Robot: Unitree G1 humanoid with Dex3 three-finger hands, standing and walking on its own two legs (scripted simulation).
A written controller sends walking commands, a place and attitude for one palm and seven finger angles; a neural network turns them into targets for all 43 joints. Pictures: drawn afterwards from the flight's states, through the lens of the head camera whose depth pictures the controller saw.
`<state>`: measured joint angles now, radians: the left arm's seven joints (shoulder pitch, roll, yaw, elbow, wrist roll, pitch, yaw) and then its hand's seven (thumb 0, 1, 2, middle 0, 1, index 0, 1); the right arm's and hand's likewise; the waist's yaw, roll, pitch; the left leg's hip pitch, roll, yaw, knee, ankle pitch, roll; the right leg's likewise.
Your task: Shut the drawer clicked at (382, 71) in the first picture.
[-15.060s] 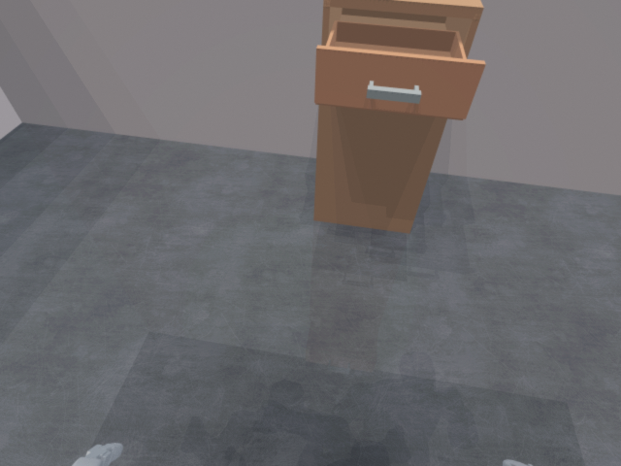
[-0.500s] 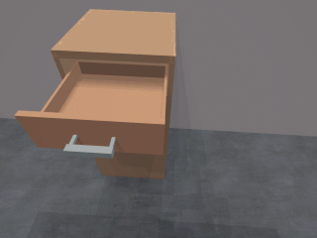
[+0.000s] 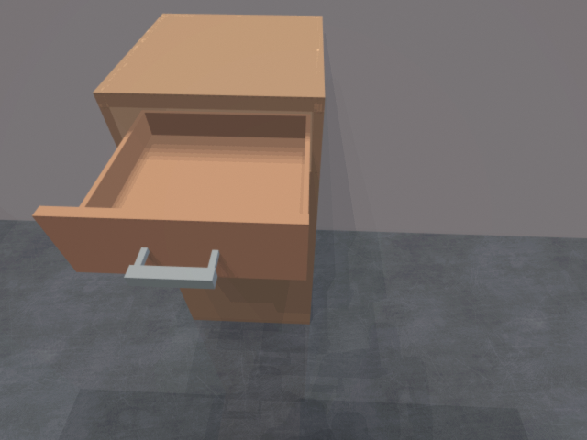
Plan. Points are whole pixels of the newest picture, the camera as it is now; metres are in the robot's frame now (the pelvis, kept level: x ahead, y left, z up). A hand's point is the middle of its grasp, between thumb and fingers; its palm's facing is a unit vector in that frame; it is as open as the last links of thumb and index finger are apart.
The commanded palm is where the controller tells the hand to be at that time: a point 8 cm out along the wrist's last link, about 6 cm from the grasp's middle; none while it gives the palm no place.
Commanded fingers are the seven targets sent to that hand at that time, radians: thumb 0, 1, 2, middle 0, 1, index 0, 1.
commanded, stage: shuffle to correct the standing spot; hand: left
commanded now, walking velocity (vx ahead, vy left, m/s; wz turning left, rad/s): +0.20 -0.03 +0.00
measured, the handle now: (175, 265) +0.34 +0.20 +0.04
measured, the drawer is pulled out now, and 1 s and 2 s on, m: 0.29 0.29 0.29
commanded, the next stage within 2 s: come to a stop and stand still in 0.04 s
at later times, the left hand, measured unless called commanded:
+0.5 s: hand out of the picture +0.05 +0.16 -0.18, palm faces +0.06 -0.98 -0.20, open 7.4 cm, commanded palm none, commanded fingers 0.00 0.90 0.90 -0.20 -0.30 -0.20 -0.30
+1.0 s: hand out of the picture +0.05 +0.18 -0.18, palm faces +0.00 -0.98 -0.22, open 7.4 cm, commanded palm none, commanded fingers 0.00 0.90 0.90 -0.20 -0.30 -0.20 -0.30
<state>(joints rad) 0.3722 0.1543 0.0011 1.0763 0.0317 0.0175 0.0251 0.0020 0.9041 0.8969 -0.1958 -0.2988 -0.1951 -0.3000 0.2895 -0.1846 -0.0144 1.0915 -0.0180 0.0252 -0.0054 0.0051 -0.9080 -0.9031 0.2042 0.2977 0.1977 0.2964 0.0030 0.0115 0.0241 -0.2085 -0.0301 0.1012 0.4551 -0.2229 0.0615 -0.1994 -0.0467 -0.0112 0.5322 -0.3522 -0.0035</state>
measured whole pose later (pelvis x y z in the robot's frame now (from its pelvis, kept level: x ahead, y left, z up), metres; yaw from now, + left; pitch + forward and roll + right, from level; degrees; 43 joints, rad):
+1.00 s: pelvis -0.01 -0.01 -0.01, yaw +1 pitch -2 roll +0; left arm 0.27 0.20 0.00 0.92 0.02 0.03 0.03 0.00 0.90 0.90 -0.20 -0.30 -0.20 -0.30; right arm 0.31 -0.19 -0.02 0.98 -0.03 0.04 0.01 0.01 -0.91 -0.90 0.20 0.30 0.20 0.30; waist -0.03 -0.01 0.03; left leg -0.36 0.02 0.07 0.57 -0.19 0.02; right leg -0.25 -0.02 -0.04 0.60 -0.33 0.00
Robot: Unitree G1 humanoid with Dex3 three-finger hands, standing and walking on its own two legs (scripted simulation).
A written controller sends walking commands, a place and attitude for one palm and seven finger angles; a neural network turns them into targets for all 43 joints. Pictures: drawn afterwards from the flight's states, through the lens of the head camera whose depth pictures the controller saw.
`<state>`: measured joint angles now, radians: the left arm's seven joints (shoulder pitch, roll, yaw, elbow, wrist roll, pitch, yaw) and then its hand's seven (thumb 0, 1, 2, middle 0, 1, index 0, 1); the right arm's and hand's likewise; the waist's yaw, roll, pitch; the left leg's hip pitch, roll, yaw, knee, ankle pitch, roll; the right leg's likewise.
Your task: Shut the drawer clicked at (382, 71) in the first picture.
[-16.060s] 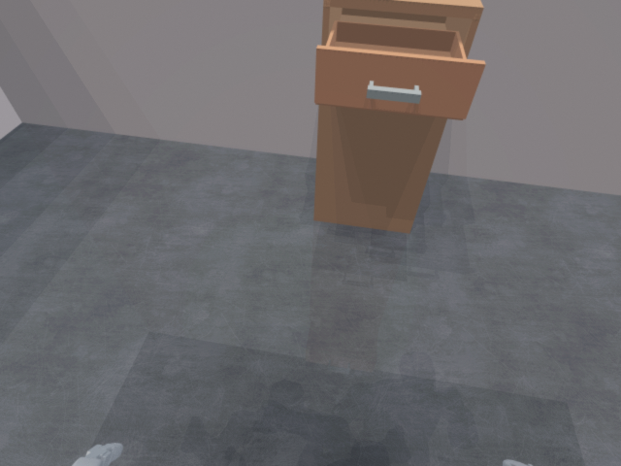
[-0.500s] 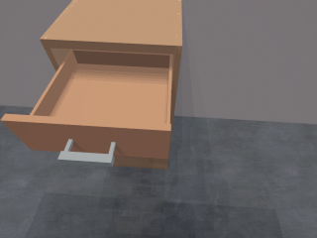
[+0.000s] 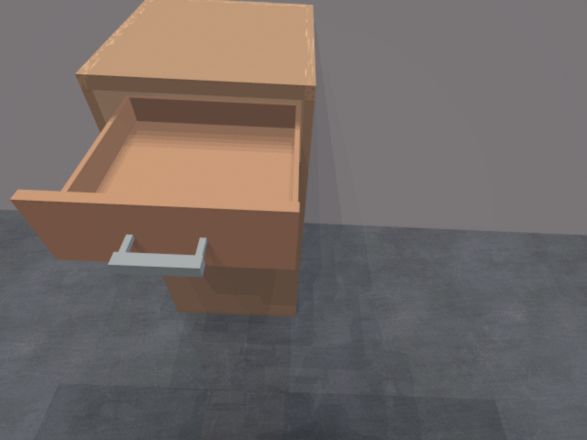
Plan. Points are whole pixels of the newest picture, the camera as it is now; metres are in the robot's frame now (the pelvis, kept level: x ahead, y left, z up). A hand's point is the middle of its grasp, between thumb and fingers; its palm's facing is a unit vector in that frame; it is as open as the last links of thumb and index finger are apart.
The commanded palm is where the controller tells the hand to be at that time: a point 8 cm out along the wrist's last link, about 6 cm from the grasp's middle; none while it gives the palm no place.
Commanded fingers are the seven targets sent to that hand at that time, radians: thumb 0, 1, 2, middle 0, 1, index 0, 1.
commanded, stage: come to a stop and stand still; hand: left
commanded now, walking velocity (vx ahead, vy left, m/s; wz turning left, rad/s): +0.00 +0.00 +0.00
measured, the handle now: (161, 253) +0.36 +0.21 +0.05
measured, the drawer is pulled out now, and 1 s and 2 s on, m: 0.29 0.29 0.29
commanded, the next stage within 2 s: look again from close up in 0.14 s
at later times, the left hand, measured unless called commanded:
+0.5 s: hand out of the picture +0.00 +0.16 -0.17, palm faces +0.02 -0.99 -0.15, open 7.4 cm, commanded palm none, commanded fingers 0.00 0.90 0.90 -0.20 -0.30 -0.20 -0.30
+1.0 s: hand (153, 428) +0.16 +0.20 -0.08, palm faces +0.24 -0.94 -0.22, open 7.2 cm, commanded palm +0.13 +0.22 -0.04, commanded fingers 0.00 0.90 0.90 -0.34 -0.45 -0.34 -0.45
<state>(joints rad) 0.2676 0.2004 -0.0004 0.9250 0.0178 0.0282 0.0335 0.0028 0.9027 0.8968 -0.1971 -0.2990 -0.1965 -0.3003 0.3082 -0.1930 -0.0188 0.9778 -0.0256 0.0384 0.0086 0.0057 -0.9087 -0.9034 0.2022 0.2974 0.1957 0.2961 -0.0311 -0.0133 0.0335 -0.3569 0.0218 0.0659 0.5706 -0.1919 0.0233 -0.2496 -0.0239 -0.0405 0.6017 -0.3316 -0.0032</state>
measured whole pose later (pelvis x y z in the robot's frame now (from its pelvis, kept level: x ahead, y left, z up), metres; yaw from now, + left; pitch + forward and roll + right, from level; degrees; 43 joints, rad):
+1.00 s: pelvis +0.04 +0.00 +0.01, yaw +1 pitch +0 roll +1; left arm 0.51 0.19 0.02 0.27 -0.10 0.02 0.14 0.02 0.93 0.90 -0.22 -0.32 -0.22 -0.32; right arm 0.33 -0.18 0.01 0.93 0.04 -0.20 -0.05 0.01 -0.92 -0.90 0.20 0.30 0.20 0.30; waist 0.00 -0.02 0.00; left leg -0.28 -0.01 0.07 0.49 -0.20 0.02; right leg -0.18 -0.05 -0.04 0.54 -0.35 0.00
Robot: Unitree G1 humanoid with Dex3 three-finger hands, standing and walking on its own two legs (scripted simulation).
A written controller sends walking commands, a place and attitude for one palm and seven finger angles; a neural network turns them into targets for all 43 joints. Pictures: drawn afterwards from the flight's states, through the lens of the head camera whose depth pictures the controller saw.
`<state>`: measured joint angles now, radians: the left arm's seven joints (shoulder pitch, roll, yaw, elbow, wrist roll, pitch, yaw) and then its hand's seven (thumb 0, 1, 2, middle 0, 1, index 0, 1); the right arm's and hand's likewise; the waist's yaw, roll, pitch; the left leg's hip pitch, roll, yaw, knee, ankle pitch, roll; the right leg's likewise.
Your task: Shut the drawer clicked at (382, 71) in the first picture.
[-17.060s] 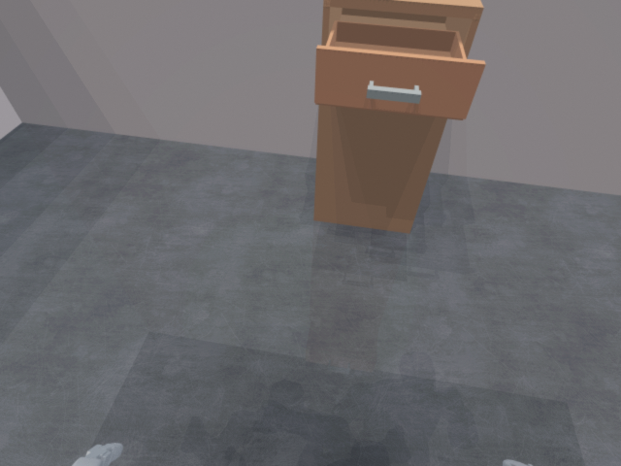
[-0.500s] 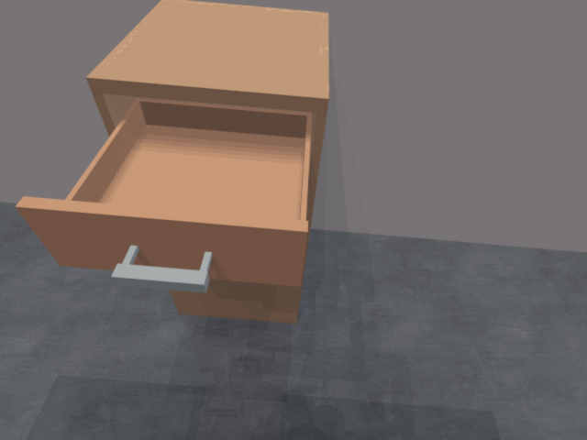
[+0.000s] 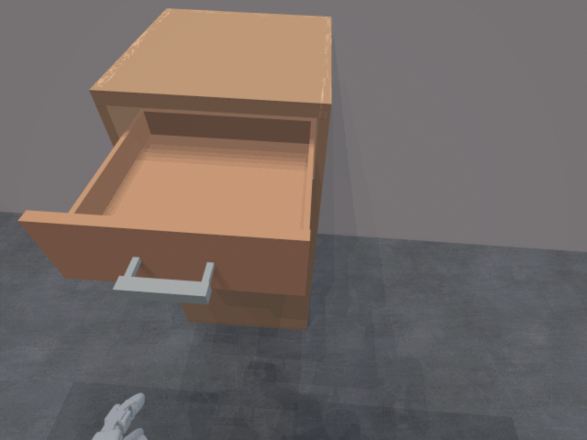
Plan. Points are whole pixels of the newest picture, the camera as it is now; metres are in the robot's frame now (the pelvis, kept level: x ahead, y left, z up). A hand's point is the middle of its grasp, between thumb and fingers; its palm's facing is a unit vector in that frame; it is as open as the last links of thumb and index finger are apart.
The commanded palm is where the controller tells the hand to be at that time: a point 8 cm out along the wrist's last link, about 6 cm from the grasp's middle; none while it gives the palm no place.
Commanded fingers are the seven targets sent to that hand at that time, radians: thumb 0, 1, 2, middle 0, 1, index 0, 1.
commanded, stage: raise the hand and make a fist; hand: left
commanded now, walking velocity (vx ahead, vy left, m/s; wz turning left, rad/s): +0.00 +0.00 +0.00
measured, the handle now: (167, 278) +0.32 +0.20 +0.05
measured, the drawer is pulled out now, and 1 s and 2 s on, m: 0.29 0.29 0.29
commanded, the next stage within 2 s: bring the fist close to the handle in 1.78 s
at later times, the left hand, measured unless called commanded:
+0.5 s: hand (167, 433) +0.13 +0.15 +0.02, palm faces -0.01 -1.00 -0.09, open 4.9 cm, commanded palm +0.10 +0.22 +0.02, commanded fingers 0.00 0.90 0.90 -0.84 -0.99 -0.84 -0.99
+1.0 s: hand (131, 419) +0.13 +0.18 +0.07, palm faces -0.01 -1.00 -0.07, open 3.1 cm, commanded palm +0.09 +0.23 +0.09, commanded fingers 0.00 0.90 0.90 -1.34 -1.53 -1.34 -1.53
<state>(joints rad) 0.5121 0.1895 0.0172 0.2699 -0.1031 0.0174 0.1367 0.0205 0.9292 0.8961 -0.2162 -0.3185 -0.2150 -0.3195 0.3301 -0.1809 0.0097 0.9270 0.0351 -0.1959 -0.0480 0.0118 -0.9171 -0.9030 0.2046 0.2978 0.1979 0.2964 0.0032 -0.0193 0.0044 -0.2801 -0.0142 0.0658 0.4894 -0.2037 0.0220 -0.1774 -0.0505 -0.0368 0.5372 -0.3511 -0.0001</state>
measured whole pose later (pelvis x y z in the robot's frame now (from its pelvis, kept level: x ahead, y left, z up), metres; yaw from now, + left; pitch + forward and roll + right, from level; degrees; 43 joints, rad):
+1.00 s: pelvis -0.02 +0.00 -0.03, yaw +1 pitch +4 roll -2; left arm 0.65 0.25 0.16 -0.36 -0.29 -0.26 -0.29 0.02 0.89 0.90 -1.15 -1.33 -1.15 -1.33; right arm 0.22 -0.23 -0.02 0.57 0.07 -0.34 -0.07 0.02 -0.90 -0.90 0.20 0.30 0.20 0.30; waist 0.04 0.03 -0.08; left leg -0.57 0.03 0.01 0.83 -0.33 0.02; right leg -0.41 -0.01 -0.08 0.80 -0.45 0.00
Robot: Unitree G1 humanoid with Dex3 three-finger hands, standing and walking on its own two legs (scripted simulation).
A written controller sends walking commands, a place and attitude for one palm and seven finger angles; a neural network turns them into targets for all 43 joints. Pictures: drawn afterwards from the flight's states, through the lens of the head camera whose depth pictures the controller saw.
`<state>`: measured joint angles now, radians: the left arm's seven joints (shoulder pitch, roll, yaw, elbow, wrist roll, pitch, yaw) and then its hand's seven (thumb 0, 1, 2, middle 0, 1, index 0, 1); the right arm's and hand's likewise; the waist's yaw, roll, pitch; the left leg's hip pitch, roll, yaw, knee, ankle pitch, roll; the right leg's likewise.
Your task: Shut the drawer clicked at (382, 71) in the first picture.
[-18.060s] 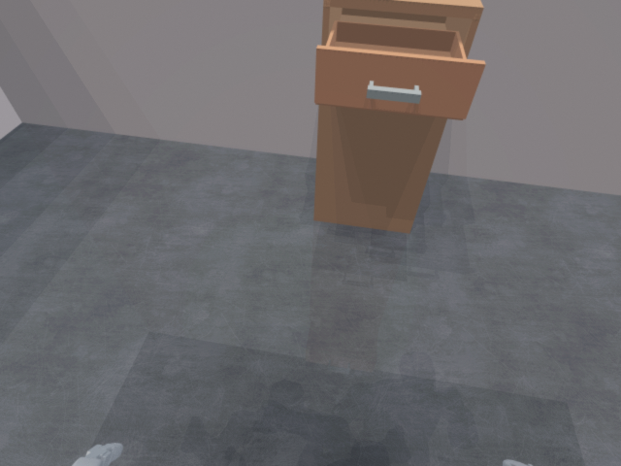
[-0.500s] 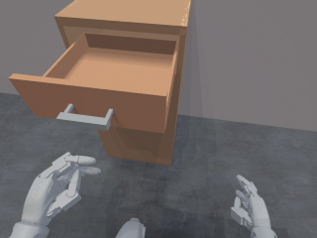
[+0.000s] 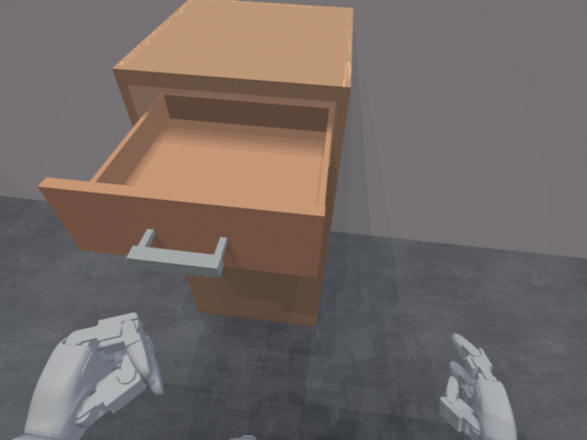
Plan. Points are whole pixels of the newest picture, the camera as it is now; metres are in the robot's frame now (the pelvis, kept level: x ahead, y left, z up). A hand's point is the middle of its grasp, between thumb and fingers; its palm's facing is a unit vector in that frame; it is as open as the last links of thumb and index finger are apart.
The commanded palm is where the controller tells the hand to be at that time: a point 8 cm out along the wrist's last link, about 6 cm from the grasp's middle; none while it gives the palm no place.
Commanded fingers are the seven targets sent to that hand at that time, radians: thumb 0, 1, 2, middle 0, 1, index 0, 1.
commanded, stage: raise the hand and make a fist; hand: left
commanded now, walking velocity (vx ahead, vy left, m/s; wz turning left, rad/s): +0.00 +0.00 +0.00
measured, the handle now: (180, 250) +0.34 +0.20 +0.08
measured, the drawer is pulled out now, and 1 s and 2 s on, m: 0.29 0.29 0.29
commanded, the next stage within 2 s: bring the fist close to the handle in 0.78 s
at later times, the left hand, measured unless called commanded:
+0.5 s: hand (109, 348) +0.16 +0.19 +0.17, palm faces +0.02 -0.99 -0.12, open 3.2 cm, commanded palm +0.12 +0.23 +0.18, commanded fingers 0.00 0.90 0.90 -1.40 -1.60 -1.40 -1.60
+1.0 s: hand (131, 331) +0.19 +0.18 +0.15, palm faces +0.04 -0.99 -0.12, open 3.2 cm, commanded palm +0.15 +0.23 +0.16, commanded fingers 0.00 0.90 0.90 -1.40 -1.60 -1.40 -1.60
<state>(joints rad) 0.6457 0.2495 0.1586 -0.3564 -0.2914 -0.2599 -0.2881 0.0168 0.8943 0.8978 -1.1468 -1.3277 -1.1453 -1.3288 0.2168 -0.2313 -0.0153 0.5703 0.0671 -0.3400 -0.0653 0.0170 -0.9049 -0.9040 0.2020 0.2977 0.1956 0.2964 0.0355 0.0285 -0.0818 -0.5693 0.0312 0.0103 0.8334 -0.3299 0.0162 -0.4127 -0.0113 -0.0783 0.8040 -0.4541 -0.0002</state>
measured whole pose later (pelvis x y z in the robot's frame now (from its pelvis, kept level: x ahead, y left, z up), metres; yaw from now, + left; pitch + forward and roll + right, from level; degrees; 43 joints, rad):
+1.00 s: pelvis +0.02 -0.04 +0.02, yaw +0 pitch -1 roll -1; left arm 0.49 0.32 0.33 -0.30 -0.37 0.01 -0.36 0.01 0.89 0.90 -1.40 -1.60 -1.40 -1.60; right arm 0.24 -0.26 0.05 0.63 0.08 -0.41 -0.10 0.02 -0.90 -0.90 0.20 0.30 0.20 0.30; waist 0.05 0.07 -0.07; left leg -0.36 0.06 -0.01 0.65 -0.28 -0.03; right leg -0.21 0.03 -0.09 0.62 -0.40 -0.04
